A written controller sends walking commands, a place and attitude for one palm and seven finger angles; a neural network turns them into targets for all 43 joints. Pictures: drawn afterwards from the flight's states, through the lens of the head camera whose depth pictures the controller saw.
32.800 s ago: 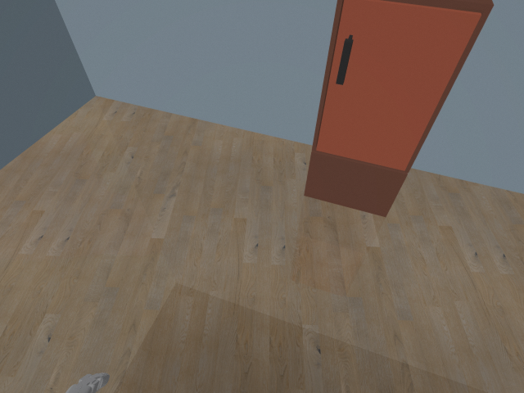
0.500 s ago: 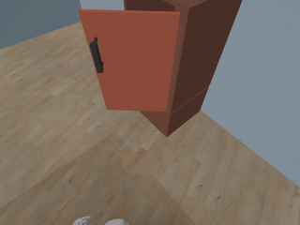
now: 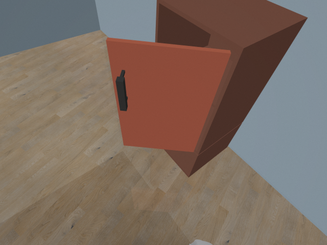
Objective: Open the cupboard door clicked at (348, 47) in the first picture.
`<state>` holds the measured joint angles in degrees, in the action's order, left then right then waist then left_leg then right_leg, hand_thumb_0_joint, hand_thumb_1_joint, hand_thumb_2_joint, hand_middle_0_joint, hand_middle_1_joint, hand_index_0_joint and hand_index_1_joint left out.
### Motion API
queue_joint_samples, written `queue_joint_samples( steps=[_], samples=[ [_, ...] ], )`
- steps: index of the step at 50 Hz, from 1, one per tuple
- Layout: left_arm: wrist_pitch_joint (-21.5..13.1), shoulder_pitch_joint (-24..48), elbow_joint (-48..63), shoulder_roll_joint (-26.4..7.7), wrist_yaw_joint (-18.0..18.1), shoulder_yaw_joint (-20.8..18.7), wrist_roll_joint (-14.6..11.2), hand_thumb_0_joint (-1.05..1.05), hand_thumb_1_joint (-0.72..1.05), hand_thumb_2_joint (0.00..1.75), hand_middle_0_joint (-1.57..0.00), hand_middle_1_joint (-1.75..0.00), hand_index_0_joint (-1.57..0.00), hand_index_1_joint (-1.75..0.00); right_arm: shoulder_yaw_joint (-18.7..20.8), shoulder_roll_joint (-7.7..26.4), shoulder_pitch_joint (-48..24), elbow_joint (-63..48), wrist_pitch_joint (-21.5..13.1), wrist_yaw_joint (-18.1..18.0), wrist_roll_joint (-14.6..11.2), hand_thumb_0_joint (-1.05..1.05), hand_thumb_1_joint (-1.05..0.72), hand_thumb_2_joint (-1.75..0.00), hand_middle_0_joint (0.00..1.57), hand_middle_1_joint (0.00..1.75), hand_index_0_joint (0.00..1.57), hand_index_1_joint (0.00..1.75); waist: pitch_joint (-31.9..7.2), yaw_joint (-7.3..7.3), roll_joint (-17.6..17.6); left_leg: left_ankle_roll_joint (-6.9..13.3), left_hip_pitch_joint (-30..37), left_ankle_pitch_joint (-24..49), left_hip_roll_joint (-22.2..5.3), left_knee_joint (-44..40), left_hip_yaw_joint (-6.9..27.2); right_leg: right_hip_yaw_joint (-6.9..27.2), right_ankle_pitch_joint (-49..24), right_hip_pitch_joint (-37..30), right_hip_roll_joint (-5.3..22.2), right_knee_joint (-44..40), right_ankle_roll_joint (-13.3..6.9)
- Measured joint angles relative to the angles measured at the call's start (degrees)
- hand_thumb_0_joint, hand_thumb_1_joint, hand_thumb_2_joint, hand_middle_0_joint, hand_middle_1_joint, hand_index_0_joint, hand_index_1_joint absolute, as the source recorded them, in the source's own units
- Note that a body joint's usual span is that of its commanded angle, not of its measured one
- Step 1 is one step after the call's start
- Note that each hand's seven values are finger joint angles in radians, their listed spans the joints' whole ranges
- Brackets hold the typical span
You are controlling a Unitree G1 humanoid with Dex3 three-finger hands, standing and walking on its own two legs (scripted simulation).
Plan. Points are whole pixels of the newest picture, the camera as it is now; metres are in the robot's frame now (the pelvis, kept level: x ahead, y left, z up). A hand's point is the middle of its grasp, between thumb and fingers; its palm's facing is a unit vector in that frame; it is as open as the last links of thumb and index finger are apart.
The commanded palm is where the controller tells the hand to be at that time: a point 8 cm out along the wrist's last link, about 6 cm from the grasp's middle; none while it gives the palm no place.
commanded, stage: come to a stop and stand still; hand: left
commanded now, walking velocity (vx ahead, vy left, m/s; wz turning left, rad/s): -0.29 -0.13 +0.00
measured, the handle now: (123, 90) +0.59 +0.19 -0.02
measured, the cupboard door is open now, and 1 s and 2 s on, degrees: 48 48 48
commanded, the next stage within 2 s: look again from close up in 1.58 s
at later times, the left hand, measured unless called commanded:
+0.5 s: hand out of the picture +0.08 +0.13 -0.16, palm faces +0.03 -0.97 -0.24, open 7.3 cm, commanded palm none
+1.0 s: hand out of the picture -0.01 +0.17 -0.18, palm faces +0.03 -0.98 -0.18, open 7.4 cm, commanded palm none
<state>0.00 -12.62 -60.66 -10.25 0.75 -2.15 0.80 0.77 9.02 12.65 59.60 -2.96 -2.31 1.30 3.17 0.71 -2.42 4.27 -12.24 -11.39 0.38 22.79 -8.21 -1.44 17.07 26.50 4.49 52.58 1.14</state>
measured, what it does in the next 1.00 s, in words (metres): steps on the spot: right foot, then left foot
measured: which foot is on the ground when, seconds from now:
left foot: down 0.00-0.24, up 0.26-0.64, down 0.66-1.00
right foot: up 0.00-0.20, down 0.22-1.00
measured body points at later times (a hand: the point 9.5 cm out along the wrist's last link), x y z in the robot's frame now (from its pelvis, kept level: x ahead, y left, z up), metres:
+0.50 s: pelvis +0.01 -0.06 +0.00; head +0.06 -0.07 +0.45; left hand +0.08 +0.18 -0.14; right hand +0.06 -0.31 -0.16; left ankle -0.03 +0.08 -0.69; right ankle +0.01 -0.15 -0.74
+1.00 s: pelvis +0.01 -0.01 +0.00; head +0.03 +0.00 +0.45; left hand -0.01 +0.22 -0.16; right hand +0.05 -0.25 -0.15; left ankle -0.01 +0.09 -0.74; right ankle +0.01 -0.15 -0.74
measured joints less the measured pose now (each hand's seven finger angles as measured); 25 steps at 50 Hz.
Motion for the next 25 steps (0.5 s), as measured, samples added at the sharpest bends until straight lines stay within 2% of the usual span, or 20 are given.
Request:
queue_joint_samples(
  steps=[3, 8, 10, 11, 12, 14, 16, 18, 20, 25],
  samples=[
    [1.16, 1.95, 1.02, -0.83, 0.30, -0.09, 0.02, 0.01, 0.93, 0.90, -0.19, -0.30, -0.20, -0.30, -0.17, -0.53, 1.09, 1.36, 1.58, -0.15, 0.01, -0.01, -0.94, -0.90, 0.20, 0.30, 0.21, 0.30, 0.27, -0.88, -0.16, -0.57, 0.86, -1.31, -0.37, 0.81, 0.40, -0.42, 0.73, -2.08, -0.62, -6.18, 0.03],
    [3.05, 4.24, 2.94, -1.62, 0.30, -0.56, 0.20, 0.01, 0.93, 0.90, -0.19, -0.30, -0.20, -0.30, 0.73, -0.81, 2.07, 1.88, 3.54, -0.42, 0.19, 0.00, -0.92, -0.90, 0.20, 0.30, 0.21, 0.30, 0.94, -2.32, 0.98, -1.93, 0.43, -3.78, -1.84, 3.83, 0.48, -1.36, 3.89, -5.62, -2.39, -10.30, -0.98],
    [3.09, 4.81, 3.83, -1.69, 0.30, -0.71, 0.11, 0.01, 0.92, 0.90, -0.19, -0.30, -0.20, -0.30, 1.18, -0.45, 2.33, 1.88, 4.02, -0.39, 0.16, 0.00, -0.91, -0.90, 0.20, 0.30, 0.21, 0.30, 1.20, -2.57, 1.75, -2.71, -0.33, -4.63, -2.39, 5.29, 0.48, -1.58, 1.47, -7.88, -2.84, -14.10, -1.40],
    [2.85, 4.90, 4.32, -1.77, 0.28, -0.74, 0.12, 0.01, 0.92, 0.90, -0.19, -0.30, -0.20, -0.30, 1.40, -0.23, 2.53, 1.83, 4.25, -0.32, 0.07, 0.00, -0.91, -0.90, 0.20, 0.30, 0.21, 0.30, 1.23, -2.57, 1.97, -3.19, -0.92, -5.23, -2.55, 6.42, 0.46, -1.63, -2.53, -9.48, -2.83, -17.29, -1.59],
    [2.41, 4.88, 4.74, -1.85, 0.34, -0.76, 0.22, 0.01, 0.92, 0.90, -0.19, -0.30, -0.20, -0.30, 1.64, 0.06, 2.63, 1.77, 4.51, -0.18, -0.13, 0.00, -0.91, -0.90, 0.20, 0.30, 0.21, 0.30, 1.17, -2.44, 2.21, -3.72, -1.84, -6.06, -2.80, 8.03, 0.38, -1.59, -2.65, -10.67, -2.98, -19.76, -1.76],
    [1.48, 5.18, 4.90, -1.49, 0.64, -0.52, 0.36, 0.00, 0.92, 0.90, -0.19, -0.30, -0.20, -0.30, 2.21, 1.00, 1.88, 1.58, 5.37, 0.10, -0.64, 0.00, -0.91, -0.90, 0.20, 0.30, 0.21, 0.30, 1.78, -2.54, 3.17, -5.00, -4.86, -12.61, -2.62, 15.55, 2.29, -1.70, 0.55, -10.58, -3.51, -19.81, -2.49],
    [1.08, 5.49, 4.83, -0.79, 0.98, -0.02, 0.28, 0.00, 0.92, 0.90, -0.19, -0.30, -0.20, -0.30, 2.66, 1.91, 1.02, 1.30, 6.40, 0.17, -0.86, 0.00, -0.91, -0.90, 0.20, 0.30, 0.20, 0.30, 2.41, -2.77, 3.76, -5.73, -8.16, -18.29, -1.13, 25.84, 5.21, -2.15, 0.95, -10.87, -3.39, -20.22, -3.08],
    [0.94, 5.44, 4.77, -0.06, 1.30, 0.25, 0.07, 0.00, 0.91, 0.90, -0.19, -0.30, -0.20, -0.30, 2.81, 2.57, 0.04, 1.20, 6.96, 0.32, -0.92, 0.00, -0.91, -0.90, 0.20, 0.30, 0.20, 0.30, 2.72, -2.48, 3.75, -6.55, -10.17, -19.12, -0.14, 33.01, 6.48, -2.15, -0.14, -11.52, -3.14, -21.69, -3.22],
    [0.73, 5.09, 4.64, 0.50, 1.38, 0.49, -0.13, 0.00, 0.91, 0.90, -0.19, -0.30, -0.20, -0.30, 2.78, 2.97, -1.01, 1.01, 7.19, 0.62, -0.97, 0.00, -0.91, -0.90, 0.20, 0.30, 0.20, 0.30, 2.78, -2.09, 3.42, -7.38, -10.85, -18.12, 0.21, 35.38, 7.06, -2.08, -1.30, -12.22, -2.91, -23.42, -3.39],
    [0.34, 3.44, 4.08, 1.00, 1.42, 0.46, -0.07, 0.00, 0.92, 0.89, -0.20, -0.30, -0.20, -0.30, 2.51, 3.22, -3.56, -0.04, 7.10, 1.41, -0.98, 0.00, -0.91, -0.90, 0.20, 0.30, 0.20, 0.30, 2.37, -0.43, 2.05, -8.38, -8.88, -15.59, -0.14, 28.40, 7.60, -1.95, -3.42, -13.33, -2.30, -26.31, -3.25]
  ],
)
